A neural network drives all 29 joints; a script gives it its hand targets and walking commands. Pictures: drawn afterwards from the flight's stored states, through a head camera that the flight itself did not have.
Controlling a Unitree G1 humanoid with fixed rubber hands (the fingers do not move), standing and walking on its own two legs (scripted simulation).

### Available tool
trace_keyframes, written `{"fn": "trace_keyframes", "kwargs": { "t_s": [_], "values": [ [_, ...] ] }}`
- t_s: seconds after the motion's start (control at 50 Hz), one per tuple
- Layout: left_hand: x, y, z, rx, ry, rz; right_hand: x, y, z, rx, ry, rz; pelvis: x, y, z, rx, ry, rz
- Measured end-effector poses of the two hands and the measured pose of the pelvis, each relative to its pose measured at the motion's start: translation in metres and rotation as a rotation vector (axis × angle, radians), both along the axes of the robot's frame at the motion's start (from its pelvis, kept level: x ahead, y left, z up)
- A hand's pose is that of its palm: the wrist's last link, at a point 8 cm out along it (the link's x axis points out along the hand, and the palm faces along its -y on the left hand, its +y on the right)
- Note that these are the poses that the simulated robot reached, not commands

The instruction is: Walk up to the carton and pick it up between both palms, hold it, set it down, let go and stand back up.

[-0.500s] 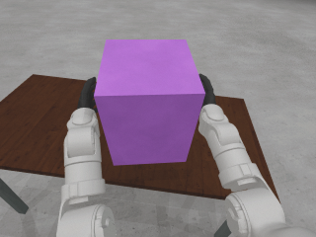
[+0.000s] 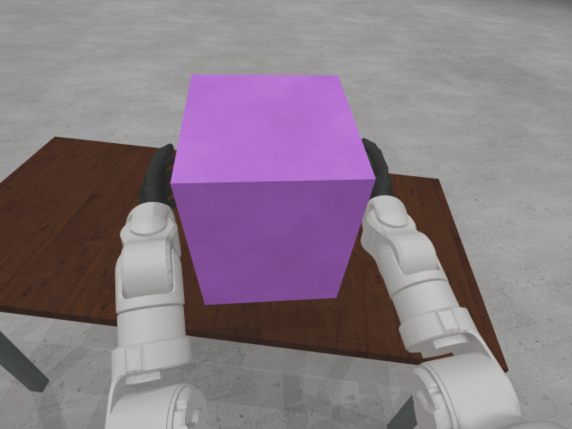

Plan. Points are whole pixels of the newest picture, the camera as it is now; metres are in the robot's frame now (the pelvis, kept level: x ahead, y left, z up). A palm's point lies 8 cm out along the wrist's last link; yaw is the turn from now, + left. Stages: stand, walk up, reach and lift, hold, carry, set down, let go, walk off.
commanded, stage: hold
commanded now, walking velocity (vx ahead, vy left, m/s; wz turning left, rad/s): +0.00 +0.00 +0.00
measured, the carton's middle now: (269, 194) +0.39 +0.00 +0.16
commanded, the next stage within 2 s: none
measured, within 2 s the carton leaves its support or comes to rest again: neither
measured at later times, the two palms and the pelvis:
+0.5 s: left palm (156, 204) +0.36 +0.15 +0.17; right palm (373, 194) +0.36 -0.14 +0.18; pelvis +0.00 +0.00 +0.00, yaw +0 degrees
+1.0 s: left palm (158, 205) +0.36 +0.15 +0.17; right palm (376, 194) +0.36 -0.14 +0.18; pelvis +0.00 +0.00 +0.00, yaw +0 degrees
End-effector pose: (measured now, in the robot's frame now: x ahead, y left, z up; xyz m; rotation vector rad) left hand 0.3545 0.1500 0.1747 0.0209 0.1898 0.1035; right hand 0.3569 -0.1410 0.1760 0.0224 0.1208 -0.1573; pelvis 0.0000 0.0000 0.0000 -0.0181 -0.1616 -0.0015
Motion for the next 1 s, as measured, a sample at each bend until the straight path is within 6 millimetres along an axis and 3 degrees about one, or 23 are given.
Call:
{"fn": "trace_keyframes", "kwargs": {
  "t_s": [1.0],
  "values": [
    [0.0018,-0.0014,-0.0012,-0.003,0.001,-0.002,0.0022,-0.0013,0.0024,-0.009,-0.007,0.0,-0.0012,-0.0032,0.0002,0.001,0.006,0.004]
  ]
}}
